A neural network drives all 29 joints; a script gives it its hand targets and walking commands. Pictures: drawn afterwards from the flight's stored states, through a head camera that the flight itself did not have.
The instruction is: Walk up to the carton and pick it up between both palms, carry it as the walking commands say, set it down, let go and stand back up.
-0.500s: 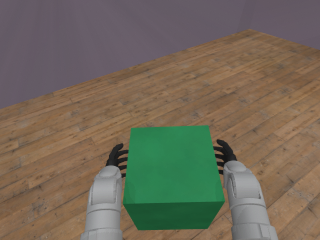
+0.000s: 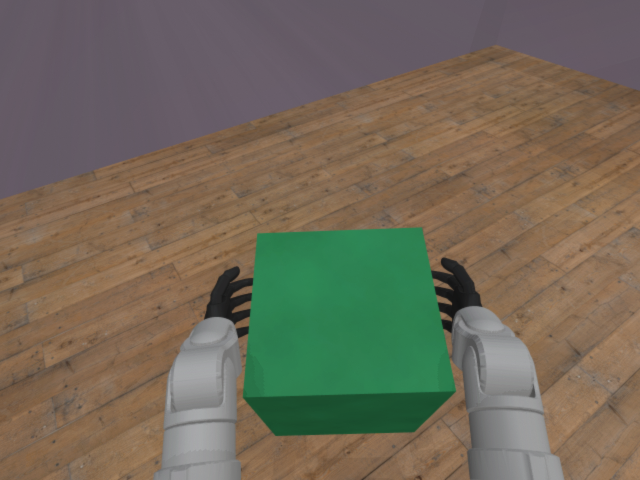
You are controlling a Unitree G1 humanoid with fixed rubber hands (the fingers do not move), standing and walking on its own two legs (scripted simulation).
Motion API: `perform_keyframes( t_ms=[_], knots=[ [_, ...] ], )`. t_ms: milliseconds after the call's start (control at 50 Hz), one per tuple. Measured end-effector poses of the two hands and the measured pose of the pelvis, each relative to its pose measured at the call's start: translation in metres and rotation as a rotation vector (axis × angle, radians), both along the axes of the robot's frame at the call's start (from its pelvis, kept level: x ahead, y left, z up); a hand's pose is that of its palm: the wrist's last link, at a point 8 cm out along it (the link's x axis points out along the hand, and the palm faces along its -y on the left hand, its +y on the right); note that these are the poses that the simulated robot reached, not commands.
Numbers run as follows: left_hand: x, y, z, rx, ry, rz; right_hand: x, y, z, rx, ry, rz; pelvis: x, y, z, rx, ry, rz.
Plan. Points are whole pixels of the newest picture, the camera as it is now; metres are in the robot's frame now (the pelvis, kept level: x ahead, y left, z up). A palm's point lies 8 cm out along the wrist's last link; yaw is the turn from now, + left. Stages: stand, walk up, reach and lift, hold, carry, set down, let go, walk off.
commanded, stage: carry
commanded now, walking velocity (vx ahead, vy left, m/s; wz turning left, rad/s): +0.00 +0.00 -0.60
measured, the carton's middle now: (342, 341) +0.32 +0.00 +0.00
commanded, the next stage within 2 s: none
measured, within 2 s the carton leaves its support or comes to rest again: neither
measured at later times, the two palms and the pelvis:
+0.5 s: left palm (277, 289) +0.32 +0.08 +0.11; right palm (544, 334) +0.25 -0.21 +0.11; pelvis -0.03 +0.00 +0.00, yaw -14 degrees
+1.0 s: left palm (336, 315) +0.30 +0.01 +0.09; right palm (631, 436) +0.15 -0.25 +0.10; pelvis -0.07 +0.03 +0.01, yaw -30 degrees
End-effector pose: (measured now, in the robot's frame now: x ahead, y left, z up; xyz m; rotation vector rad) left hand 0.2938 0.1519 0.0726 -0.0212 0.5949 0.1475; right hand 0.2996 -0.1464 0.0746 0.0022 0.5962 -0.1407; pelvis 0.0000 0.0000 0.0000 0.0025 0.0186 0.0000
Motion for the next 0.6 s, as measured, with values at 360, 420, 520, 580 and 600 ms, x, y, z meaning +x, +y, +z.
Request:
perform_keyframes(
  t_ms=[360, 420, 520, 580, 600],
  knots=[
    [0.018, -0.047, 0.030, -0.088, 0.027, -0.089, -0.027, -0.046, 0.032, 0.081, 0.011, -0.212, -0.032, 0.007, -0.005, 0.044, 0.035, -0.124],
    [0.022, -0.053, 0.036, -0.090, 0.023, -0.119, -0.035, -0.050, 0.034, 0.097, 0.006, -0.254, -0.033, 0.008, -0.003, 0.022, 0.040, -0.183],
    [0.028, -0.077, 0.039, -0.096, 0.025, -0.168, -0.048, -0.071, 0.031, 0.094, 0.004, -0.304, -0.036, -0.002, -0.003, -0.002, 0.053, -0.250],
    [0.029, -0.101, 0.033, -0.081, 0.024, -0.210, -0.057, -0.091, 0.023, 0.085, 0.000, -0.329, -0.040, -0.008, -0.010, -0.010, 0.056, -0.279],
    [0.028, -0.108, 0.030, -0.075, 0.033, -0.224, -0.062, -0.098, 0.020, 0.084, 0.009, -0.340, -0.042, -0.009, -0.009, -0.004, 0.057, -0.282]
  ],
)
